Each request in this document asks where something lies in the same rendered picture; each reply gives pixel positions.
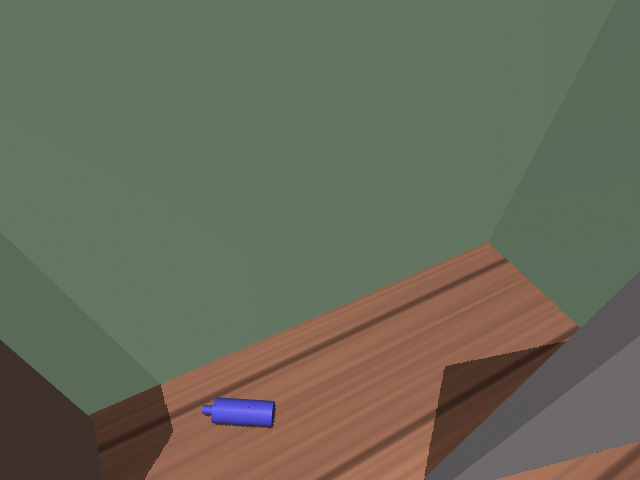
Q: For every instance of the bottle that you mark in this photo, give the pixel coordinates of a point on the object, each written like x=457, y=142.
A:
x=241, y=411

